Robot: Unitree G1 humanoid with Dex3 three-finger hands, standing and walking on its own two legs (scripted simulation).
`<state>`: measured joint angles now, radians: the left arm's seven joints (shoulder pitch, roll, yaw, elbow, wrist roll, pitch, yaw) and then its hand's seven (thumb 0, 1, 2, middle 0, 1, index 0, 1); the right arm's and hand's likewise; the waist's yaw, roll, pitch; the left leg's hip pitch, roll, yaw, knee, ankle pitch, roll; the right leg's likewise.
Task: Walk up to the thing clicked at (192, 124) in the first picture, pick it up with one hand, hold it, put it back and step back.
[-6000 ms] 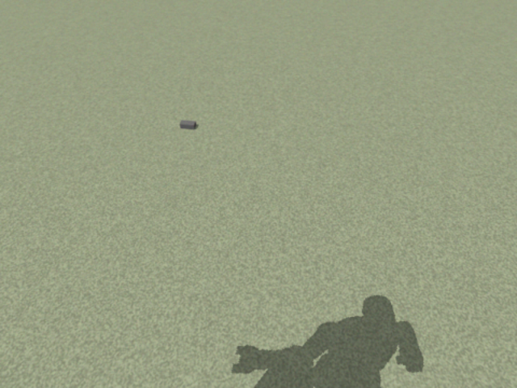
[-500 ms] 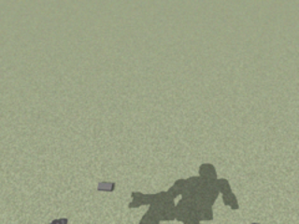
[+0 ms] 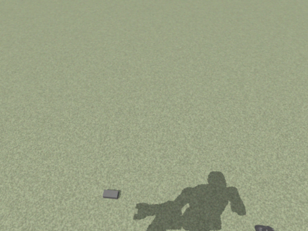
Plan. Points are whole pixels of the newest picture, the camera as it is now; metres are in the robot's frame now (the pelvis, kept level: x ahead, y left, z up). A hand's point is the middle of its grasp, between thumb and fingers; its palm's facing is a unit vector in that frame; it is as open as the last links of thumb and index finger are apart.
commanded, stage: walk up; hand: left
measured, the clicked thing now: (111, 194) +0.42 +0.30 -0.76
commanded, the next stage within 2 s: none
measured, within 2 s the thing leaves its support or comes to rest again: neither
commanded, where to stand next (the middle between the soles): +0.01 -0.02 m, yaw +1 degrees
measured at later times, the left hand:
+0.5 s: hand out of the picture -0.04 +0.22 -0.13, palm faces +0.02 -0.86 -0.51, open 7.4 cm
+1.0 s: hand out of the picture +0.02 +0.31 -0.19, palm faces +0.01 -0.94 -0.35, open 7.4 cm
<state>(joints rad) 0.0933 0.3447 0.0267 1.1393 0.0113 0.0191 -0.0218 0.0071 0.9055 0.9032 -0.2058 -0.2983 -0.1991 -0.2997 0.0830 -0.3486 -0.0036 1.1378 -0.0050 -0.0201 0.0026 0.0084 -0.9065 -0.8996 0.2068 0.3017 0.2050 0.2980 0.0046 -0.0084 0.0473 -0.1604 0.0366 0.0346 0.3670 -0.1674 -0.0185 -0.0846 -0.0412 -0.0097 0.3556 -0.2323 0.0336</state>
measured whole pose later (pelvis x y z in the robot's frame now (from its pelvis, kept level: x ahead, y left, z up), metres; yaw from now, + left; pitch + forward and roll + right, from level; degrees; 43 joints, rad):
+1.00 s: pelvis -0.02 +0.03 -0.02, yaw +2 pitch -4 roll +1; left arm 0.25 0.46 0.08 0.84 0.03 0.06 -0.02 0.01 0.90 0.90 -0.21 -0.30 -0.20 -0.30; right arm 0.22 -0.35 -0.05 0.86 0.01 -0.05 -0.02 0.01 -0.90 -0.90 0.21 0.30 0.21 0.30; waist 0.03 -0.12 0.15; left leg -0.26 0.02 0.05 0.63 -0.29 0.01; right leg -0.51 0.02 0.16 1.20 -0.43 -0.01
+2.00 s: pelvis -0.06 +0.04 -0.03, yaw -3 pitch -4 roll +0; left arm 0.21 0.52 0.12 0.85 0.04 0.11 -0.05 0.01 0.91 0.90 -0.20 -0.30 -0.20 -0.30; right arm 0.35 -0.38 -0.06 0.91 -0.02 -0.08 -0.07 0.01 -0.90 -0.90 0.21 0.30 0.21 0.30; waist 0.02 -0.17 0.15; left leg -0.31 0.03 0.04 0.67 -0.29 0.01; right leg -0.56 0.03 0.20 1.23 -0.36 0.00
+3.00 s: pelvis -0.06 +0.01 +0.00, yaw -6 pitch -3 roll +0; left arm 0.09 0.35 -0.01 1.10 0.00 -0.02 -0.02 0.01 0.90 0.90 -0.21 -0.30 -0.20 -0.30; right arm 0.10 -0.35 -0.02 1.10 0.00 -0.01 0.02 0.01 -0.91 -0.90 0.21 0.30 0.20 0.30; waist -0.01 -0.03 0.08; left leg -0.18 0.01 0.01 0.40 -0.16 0.00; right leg -0.14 -0.05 0.03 0.38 -0.19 0.06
